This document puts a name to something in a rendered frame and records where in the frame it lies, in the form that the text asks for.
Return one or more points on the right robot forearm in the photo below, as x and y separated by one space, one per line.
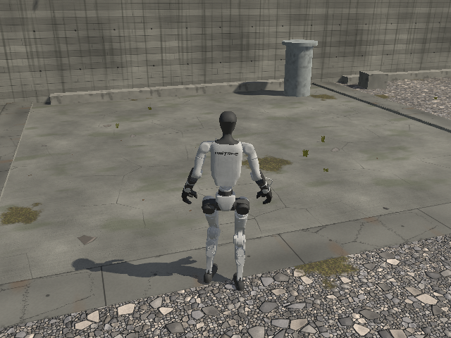
263 184

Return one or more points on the left robot forearm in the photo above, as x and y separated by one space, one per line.
190 182

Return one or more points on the robot left upper arm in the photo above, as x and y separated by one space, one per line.
204 148

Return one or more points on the right robot hand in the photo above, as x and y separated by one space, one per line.
268 196

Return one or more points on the left robot hand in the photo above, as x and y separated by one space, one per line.
190 194

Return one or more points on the left robot shin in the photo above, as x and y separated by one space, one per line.
211 247

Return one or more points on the robot right thigh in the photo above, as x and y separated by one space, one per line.
241 213

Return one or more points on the robot right upper arm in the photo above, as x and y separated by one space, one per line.
252 160

